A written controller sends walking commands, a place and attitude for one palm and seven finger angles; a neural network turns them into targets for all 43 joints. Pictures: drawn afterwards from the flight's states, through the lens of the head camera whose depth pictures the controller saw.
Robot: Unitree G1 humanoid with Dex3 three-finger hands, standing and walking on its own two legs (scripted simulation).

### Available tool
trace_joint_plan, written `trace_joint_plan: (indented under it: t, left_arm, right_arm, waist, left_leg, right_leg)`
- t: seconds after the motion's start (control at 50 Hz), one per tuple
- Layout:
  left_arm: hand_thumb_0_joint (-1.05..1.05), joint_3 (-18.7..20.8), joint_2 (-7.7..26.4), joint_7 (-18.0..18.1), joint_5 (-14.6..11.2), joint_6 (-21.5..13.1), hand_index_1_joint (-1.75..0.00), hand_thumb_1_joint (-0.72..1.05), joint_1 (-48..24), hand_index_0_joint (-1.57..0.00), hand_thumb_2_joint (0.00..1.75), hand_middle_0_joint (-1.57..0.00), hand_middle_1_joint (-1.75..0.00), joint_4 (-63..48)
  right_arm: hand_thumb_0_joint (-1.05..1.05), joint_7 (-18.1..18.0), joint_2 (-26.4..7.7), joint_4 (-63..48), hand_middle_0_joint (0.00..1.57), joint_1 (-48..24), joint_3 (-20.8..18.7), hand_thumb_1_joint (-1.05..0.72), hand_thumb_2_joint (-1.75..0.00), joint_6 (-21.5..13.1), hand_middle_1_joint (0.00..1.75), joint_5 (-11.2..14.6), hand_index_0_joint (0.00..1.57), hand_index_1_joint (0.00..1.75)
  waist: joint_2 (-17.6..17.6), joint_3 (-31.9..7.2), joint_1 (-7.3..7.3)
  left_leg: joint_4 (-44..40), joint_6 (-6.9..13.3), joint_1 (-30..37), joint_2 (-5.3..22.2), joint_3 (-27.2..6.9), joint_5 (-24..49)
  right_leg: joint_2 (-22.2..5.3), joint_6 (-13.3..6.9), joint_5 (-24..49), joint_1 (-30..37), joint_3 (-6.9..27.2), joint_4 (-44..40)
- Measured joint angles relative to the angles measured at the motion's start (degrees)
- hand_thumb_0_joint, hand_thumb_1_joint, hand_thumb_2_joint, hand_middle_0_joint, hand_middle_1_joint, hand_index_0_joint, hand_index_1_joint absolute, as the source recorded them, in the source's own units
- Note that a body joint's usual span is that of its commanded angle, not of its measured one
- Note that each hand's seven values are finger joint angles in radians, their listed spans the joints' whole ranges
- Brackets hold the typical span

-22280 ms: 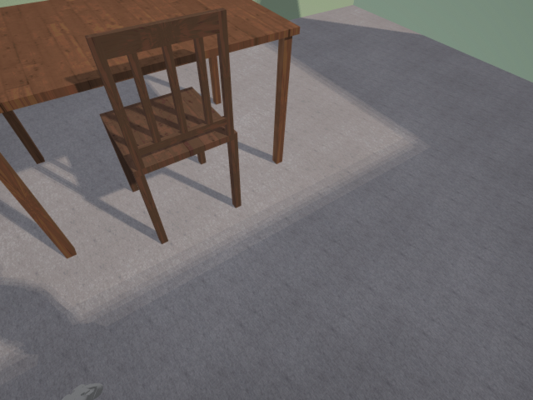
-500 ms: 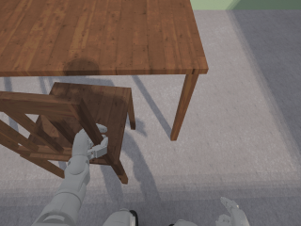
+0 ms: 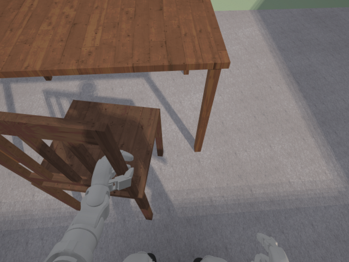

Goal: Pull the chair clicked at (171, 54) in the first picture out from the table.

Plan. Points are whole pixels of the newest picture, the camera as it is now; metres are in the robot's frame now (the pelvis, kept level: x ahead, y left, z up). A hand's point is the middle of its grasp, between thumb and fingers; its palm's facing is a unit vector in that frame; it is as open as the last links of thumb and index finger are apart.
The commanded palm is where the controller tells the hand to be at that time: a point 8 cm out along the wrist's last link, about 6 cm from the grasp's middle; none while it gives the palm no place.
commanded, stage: step backward, pulling the chair out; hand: left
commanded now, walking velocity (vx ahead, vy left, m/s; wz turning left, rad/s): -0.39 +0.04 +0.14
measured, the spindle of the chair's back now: (57, 162) +0.36 +0.34 -0.08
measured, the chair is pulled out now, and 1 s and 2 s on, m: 0.20 0.41 0.52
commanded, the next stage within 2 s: stop walking, hand still on the chair in 1.12 s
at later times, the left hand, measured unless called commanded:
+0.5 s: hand (127, 224) +0.20 +0.12 -0.07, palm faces -0.01 -0.99 -0.16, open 6.0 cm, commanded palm +0.18 +0.17 -0.06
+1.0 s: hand out of the picture +0.09 +0.11 -0.07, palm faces -0.02 -0.99 -0.17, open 6.2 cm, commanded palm +0.07 +0.16 -0.06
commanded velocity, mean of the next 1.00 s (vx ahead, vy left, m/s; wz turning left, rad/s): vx -0.37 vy -0.03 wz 0.10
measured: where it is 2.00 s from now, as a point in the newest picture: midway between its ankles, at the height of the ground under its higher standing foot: outside the picture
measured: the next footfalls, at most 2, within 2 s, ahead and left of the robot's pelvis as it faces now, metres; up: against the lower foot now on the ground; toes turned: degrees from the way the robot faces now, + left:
right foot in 0.42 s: -0.04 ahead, -0.11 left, +0.00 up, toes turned +1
left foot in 0.68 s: -0.11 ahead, +0.13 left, +0.00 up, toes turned +0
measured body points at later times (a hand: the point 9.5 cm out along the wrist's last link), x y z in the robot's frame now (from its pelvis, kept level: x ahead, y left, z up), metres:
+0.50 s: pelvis -0.12 -0.01 +0.00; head -0.05 -0.02 +0.44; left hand +0.20 +0.17 -0.05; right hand +0.01 -0.25 -0.13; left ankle -0.03 +0.12 -0.73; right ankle -0.08 -0.12 -0.73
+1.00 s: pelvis -0.23 -0.02 +0.00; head -0.16 -0.04 +0.44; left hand +0.09 +0.16 -0.05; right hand -0.11 -0.24 -0.14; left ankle -0.16 +0.13 -0.73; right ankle -0.18 -0.11 -0.73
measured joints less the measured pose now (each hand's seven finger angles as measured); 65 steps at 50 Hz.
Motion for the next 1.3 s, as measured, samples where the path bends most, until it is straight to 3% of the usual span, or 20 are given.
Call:
trace_joint_plan:
  t: [0.08,0.16,0.2,0.24,0.34,0.44,0.48,0.6,0.66,0.7,0.76,0.82,0.9,0.94,1.0,1.06,1.12,1.18,1.24,1.3]
  left_arm:
    - [0.09,1.42,-0.49,-0.30,-0.50,-0.97,-1.45,0.58,-0.61,-0.50,0.78,-0.31,-1.10,1.34]
    - [0.09,0.81,-1.87,0.03,0.42,-0.14,-1.45,0.57,-0.89,-0.50,0.78,-0.31,-1.10,1.79]
    - [0.09,-0.38,-2.45,0.29,1.00,0.53,-1.45,0.58,-0.77,-0.50,0.78,-0.30,-1.12,1.31]
    - [0.09,-1.88,-2.09,0.39,1.14,1.10,-1.45,0.58,-1.15,-0.50,0.78,-0.29,-1.15,0.76]
    - [0.11,-2.77,-1.40,0.13,-0.35,0.78,-1.45,0.58,-0.73,-0.50,0.78,-0.28,-1.15,1.21]
    - [0.11,-2.05,-0.76,-0.48,0.20,0.18,-1.45,0.57,-1.73,-0.50,0.79,-0.30,-1.14,2.95]
    - [0.11,-1.07,-0.74,-0.76,-0.30,-0.12,-1.45,0.57,-2.57,-0.50,0.78,-0.31,-1.13,3.81]
    - [0.12,-0.41,-1.96,-0.43,0.54,0.70,-1.45,0.58,-1.88,-0.50,0.77,-0.30,-1.12,3.36]
    - [0.11,-1.86,-3.00,0.02,1.16,1.68,-1.45,0.59,-1.29,-0.50,0.76,-0.29,-1.14,2.18]
    - [0.11,-3.67,-3.25,0.04,1.43,2.51,-1.45,0.59,-1.71,-0.50,0.76,-0.29,-1.17,1.14]
    - [0.11,-5.22,-2.05,-0.15,0.87,2.86,-1.45,0.59,-1.71,-0.50,0.76,-0.28,-1.19,0.33]
    - [0.13,-4.55,-2.19,-0.56,0.13,1.84,-1.45,0.59,-1.51,-0.50,0.76,-0.28,-1.17,1.78]
    - [0.13,-3.45,-1.81,-1.16,0.22,0.82,-1.45,0.57,-2.23,-0.50,0.77,-0.30,-1.14,4.29]
    - [0.13,-2.61,-1.44,-1.47,0.17,0.54,-1.45,0.56,-2.94,-0.50,0.77,-0.32,-1.14,5.25]
    - [0.13,-0.92,-1.70,-1.48,-0.62,-0.02,-1.45,0.56,-3.93,-0.49,0.77,-0.33,-1.11,6.47]
    - [0.14,-0.28,-2.64,-1.05,-0.56,0.41,-1.45,0.56,-4.06,-0.49,0.76,-0.32,-1.11,6.65]
    - [0.14,-0.66,-3.89,-0.48,-0.16,1.31,-1.45,0.57,-3.35,-0.49,0.75,-0.31,-1.11,6.13]
    - [0.14,-2.43,-5.12,0.13,0.52,2.29,-1.45,0.58,-3.08,-0.49,0.75,-0.29,-1.13,5.50]
    - [0.14,-5.49,-6.25,0.22,1.24,3.15,-1.45,0.59,-3.62,-0.50,0.74,-0.28,-1.17,5.28]
    - [0.14,-7.72,-5.08,-0.18,0.80,4.66,-1.45,0.60,-3.19,-0.50,0.74,-0.26,-1.19,2.95]
  right_arm:
    - [0.01,-0.21,0.69,0.53,0.21,-1.73,0.54,-0.91,-0.90,0.12,0.30,0.70,0.20,0.30]
    - [0.01,-1.34,-0.94,1.71,0.21,-1.64,0.27,-0.91,-0.90,-0.12,0.30,0.96,0.20,0.30]
    - [0.01,-1.87,-2.31,2.33,0.21,-1.17,0.28,-0.91,-0.90,-0.45,0.30,0.91,0.20,0.30]
    - [0.01,-2.40,-2.86,2.75,0.21,-1.11,0.04,-0.91,-0.90,-0.43,0.30,0.78,0.20,0.30]
    - [0.01,-2.18,-2.24,1.65,0.20,-0.31,-0.59,-0.91,-0.90,-0.52,0.30,-0.08,0.20,0.30]
    - [0.01,-0.49,-0.86,2.22,0.20,0.29,-0.32,-0.91,-0.90,-1.72,0.30,-0.27,0.20,0.30]
    - [0.01,-0.32,-0.97,2.36,0.20,-0.75,-0.37,-0.91,-0.90,-1.73,0.30,0.16,0.20,0.30]
    - [0.01,-1.21,-2.45,3.09,0.21,-0.56,-0.74,-0.91,-0.90,-2.02,0.30,1.02,0.20,0.30]
    - [0.01,-1.99,-4.02,3.40,0.20,0.25,-0.44,-0.91,-0.90,-2.21,0.30,1.02,0.20,0.30]
    - [0.01,-2.48,-4.71,3.50,0.20,0.69,-0.64,-0.91,-0.90,-2.19,0.30,0.82,0.20,0.30]
    - [0.01,-2.26,-3.32,2.96,0.20,0.47,-0.68,-0.91,-0.90,-1.43,0.30,0.29,0.20,0.30]
    - [0.01,-1.36,-1.65,2.44,0.20,0.64,-0.81,-0.91,-0.90,-2.26,0.30,-0.61,0.20,0.30]
    - [0.01,0.38,0.72,2.88,0.20,1.14,-0.08,-0.91,-0.90,-3.19,0.30,-0.88,0.20,0.30]
    - [0.01,0.70,1.29,3.08,0.20,0.81,0.31,-0.91,-0.90,-3.08,0.30,-0.71,0.20,0.30]
    - [0.01,0.45,0.91,3.25,0.21,-0.41,0.11,-0.91,-0.90,-2.79,0.30,0.51,0.20,0.30]
    - [0.01,-0.24,-0.44,3.82,0.21,-0.30,-0.43,-0.91,-0.90,-2.81,0.30,1.13,0.20,0.30]
    - [0.01,-1.04,-2.51,4.20,0.21,0.27,-0.57,-0.91,-0.90,-2.88,0.30,1.16,0.20,0.30]
    - [0.01,-2.02,-4.43,4.38,0.20,1.24,-0.72,-0.91,-0.90,-3.08,0.30,1.28,0.20,0.30]
    - [0.01,-2.80,-6.45,4.06,0.20,2.61,-1.00,-0.91,-0.90,-3.27,0.30,1.23,0.20,0.30]
    - [0.01,-2.96,-5.27,3.17,0.20,2.26,-1.15,-0.91,-0.90,-2.29,0.30,0.99,0.20,0.30]
  waist:
    - [2.53,1.05,-0.94]
    - [2.73,-0.20,-1.54]
    - [2.76,-1.01,-1.85]
    - [1.45,-0.75,-1.70]
    - [0.93,-0.26,-0.97]
    - [0.99,0.05,0.13]
    - [2.69,1.09,-0.49]
    - [1.57,-0.04,-1.89]
    - [1.58,-1.11,-2.76]
    - [1.66,-1.45,-2.96]
    - [-0.66,-0.70,-1.33]
    - [0.49,-0.27,-0.98]
    - [0.81,-0.01,-0.13]
    - [1.30,0.07,0.08]
    - [3.61,1.02,-1.12]
    - [2.59,0.35,-1.33]
    - [1.67,-0.38,-2.11]
    - [1.12,-1.34,-2.51]
    - [2.14,-2.78,-2.62]
    - [-0.29,-1.21,-1.52]
  left_leg:
    - [2.27,-0.91,-2.44,1.40,-1.15,-0.47]
    - [10.85,-1.08,-4.47,-1.09,-3.77,-10.67]
    - [5.95,-0.62,-1.84,-1.14,-3.87,-7.65]
    - [3.07,0.55,-1.51,-1.97,-3.26,0.85]
    - [-0.60,1.21,-1.15,-1.54,-2.49,2.47]
    - [-0.78,-0.10,-2.34,-0.34,-2.57,4.53]
    - [-0.52,-0.64,-3.18,0.92,-3.27,5.29]
    - [15.82,-1.27,-6.31,-2.90,-4.92,-11.61]
    - [8.38,-1.08,-0.93,-2.35,-4.69,-9.97]
    - [1.91,0.32,1.08,-1.88,-4.84,-1.21]
    - [0.50,0.79,1.32,-2.69,-2.98,-0.37]
    - [-1.61,0.57,1.61,-1.62,-3.10,1.04]
    - [-2.52,-0.50,1.49,-0.54,-3.07,2.89]
    - [-1.19,-1.22,0.20,0.05,-3.00,2.95]
    - [2.20,-1.48,-2.59,1.26,-4.16,-0.14]
    - [16.35,-1.54,-6.56,-2.03,-5.22,-11.28]
    - [20.71,-1.62,-5.09,-3.49,-4.58,-14.43]
    - [13.48,-1.27,0.41,-2.84,-3.63,-14.78]
    - [-1.03,-0.18,7.42,-0.54,-2.86,-6.43]
    - [-2.56,0.05,8.41,-1.84,-1.33,-3.20]
  right_leg:
    - [1.53,-0.53,2.76,-1.03,-0.97,-1.02]
    - [0.65,-0.53,3.80,-2.91,-1.52,-0.61]
    - [0.16,0.03,4.32,-3.83,-1.96,-0.18]
    - [-0.87,0.72,4.67,-4.59,-1.65,0.55]
    - [1.04,-0.02,-7.59,-5.68,0.74,9.26]
    - [1.98,-0.19,1.58,1.33,0.97,-0.54]
    - [3.31,-0.78,2.69,1.07,0.38,-1.50]
    - [1.44,-1.04,4.79,-1.77,0.83,-1.97]
    - [0.28,-0.07,5.69,-2.88,-0.03,-2.05]
    - [-0.41,0.69,5.82,-4.31,-0.99,-1.01]
    - [-0.56,0.69,0.18,-6.09,1.17,3.36]
    - [1.30,0.15,-6.50,-5.64,1.33,8.55]
    - [2.19,0.30,-3.04,-0.19,1.20,2.66]
    - [2.53,-0.80,1.72,1.48,1.26,-0.48]
    - [4.07,-2.22,3.23,0.39,0.23,-1.35]
    - [2.73,-2.56,4.21,-1.54,0.68,-1.34]
    - [1.00,-2.20,5.49,-2.20,0.56,-2.05]
    - [-0.45,-1.52,6.66,-2.80,-0.37,-2.91]
    - [-0.97,-0.56,7.41,-4.40,-2.30,-2.62]
    - [-2.07,0.37,3.87,-5.06,-0.67,-0.20]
